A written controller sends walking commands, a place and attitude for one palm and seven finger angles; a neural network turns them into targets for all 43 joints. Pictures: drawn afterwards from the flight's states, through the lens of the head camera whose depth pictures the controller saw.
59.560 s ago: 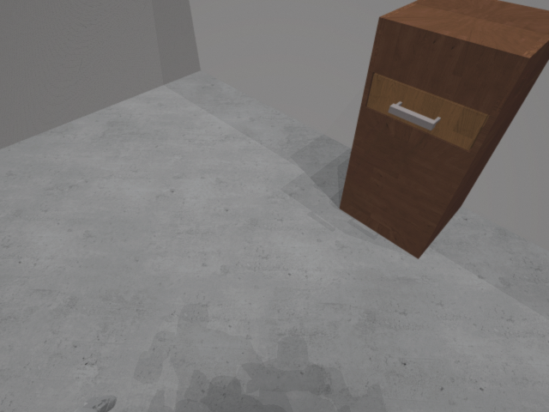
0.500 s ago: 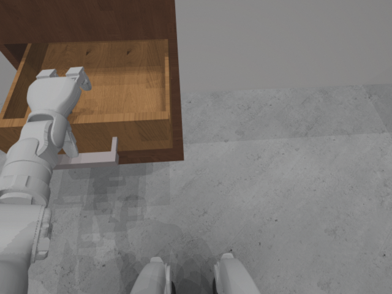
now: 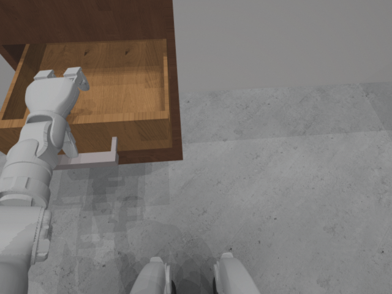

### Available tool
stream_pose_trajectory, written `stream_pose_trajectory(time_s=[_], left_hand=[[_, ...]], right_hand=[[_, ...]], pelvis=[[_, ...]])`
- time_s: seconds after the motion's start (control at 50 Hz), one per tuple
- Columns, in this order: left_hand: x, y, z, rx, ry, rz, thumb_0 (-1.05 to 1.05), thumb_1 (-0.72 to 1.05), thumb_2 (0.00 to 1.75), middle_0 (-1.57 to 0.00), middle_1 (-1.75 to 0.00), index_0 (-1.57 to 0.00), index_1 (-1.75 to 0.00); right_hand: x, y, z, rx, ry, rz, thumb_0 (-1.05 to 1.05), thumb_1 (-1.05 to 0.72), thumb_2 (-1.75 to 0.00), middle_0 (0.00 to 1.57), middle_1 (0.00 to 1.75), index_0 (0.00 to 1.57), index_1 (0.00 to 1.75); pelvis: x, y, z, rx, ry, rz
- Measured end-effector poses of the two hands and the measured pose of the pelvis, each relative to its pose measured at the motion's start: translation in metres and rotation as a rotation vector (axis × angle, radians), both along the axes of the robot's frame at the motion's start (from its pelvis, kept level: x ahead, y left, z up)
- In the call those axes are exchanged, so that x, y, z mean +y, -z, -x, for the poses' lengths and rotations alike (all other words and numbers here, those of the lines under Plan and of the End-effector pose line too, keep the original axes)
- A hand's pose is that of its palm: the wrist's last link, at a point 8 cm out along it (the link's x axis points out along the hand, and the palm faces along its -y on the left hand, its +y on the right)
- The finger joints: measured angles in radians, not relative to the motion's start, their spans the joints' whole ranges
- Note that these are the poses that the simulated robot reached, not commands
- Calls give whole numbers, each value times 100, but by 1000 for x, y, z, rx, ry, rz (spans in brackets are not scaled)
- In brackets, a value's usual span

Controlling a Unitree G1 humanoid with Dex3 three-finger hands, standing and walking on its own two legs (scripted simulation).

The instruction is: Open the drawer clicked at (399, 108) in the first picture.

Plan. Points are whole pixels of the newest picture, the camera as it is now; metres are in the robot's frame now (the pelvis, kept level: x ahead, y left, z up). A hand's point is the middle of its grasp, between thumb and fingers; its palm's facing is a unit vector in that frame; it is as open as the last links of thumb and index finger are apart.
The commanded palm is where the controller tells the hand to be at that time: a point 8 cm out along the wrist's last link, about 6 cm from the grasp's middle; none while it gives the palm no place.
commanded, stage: re-aim the fingers above the handle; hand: left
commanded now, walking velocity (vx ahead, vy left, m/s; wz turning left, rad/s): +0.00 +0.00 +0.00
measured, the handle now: (81, 152) +0.42 +0.24 -0.02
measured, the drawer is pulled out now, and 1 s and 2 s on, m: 0.24 0.25 0.25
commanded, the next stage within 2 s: lower the fingers behind the handle in 1.40 s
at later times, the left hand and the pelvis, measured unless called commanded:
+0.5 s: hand (68, 113) +0.48 +0.26 +0.04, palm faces -0.03 -0.01 -1.00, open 14.4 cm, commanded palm +0.44 +0.24 +0.02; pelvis +0.01 +0.01 +0.01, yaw +0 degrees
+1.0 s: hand (68, 115) +0.48 +0.26 +0.04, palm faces -0.05 -0.01 -1.00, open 14.4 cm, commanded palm +0.44 +0.23 +0.02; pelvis +0.02 +0.01 +0.01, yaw +1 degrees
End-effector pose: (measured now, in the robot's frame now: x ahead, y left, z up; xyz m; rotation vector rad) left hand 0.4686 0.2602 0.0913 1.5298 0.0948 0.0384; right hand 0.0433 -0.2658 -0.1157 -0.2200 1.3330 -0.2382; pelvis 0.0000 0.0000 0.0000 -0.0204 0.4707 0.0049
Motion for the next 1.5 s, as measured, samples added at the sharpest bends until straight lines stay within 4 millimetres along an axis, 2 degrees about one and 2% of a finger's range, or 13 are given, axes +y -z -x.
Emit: stream_pose_trajectory(time_s=[0.14, 0.44, 0.7, 0.94, 1.24, 1.5], left_hand=[[0, -1, 1, -9, 12, -1, 9, -61, 21, -32, -120, -32, -120], [-4, -2, 4, -14, 11, -32, 9, -61, 23, -32, -120, -32, -120], [-6, 0, 6, 23, 8, -44, 8, -61, 29, -32, -120, -32, -120], [-5, 0, 7, 19, 8, -35, 6, -61, 28, -32, -120, -32, -120], [-5, -1, 11, 11, 17, -20, 6, -61, 30, -32, -120, -32, -120], [-7, 1, 7, 18, 22, -36, 5, -61, 22, -32, -120, -32, -120]], right_hand=[[2, -1, -2, 10, 3, -6, 0, -90, -90, 21, 30, 21, 30], [7, -6, -26, -28, -14, -21, 0, -90, -90, 21, 30, 20, 30], [11, -9, -39, -24, -31, -31, 0, -90, -90, 21, 30, 20, 30], [15, -3, -41, -10, -35, -45, 0, -90, -90, 20, 30, 20, 30], [17, -7, -41, -26, -38, -39, 0, -90, -90, 20, 30, 20, 30], [18, -4, -32, -25, -34, -25, 0, -90, -90, 20, 30, 20, 30]], pelvis=[[3, -2, -4, -2, 1, 1], [5, -8, -12, -10, -3, 3], [6, -12, -20, -21, -18, 6], [7, -9, -21, -19, -21, 8], [10, -9, -18, -27, -23, 11], [12, -4, -11, -22, -26, 15]])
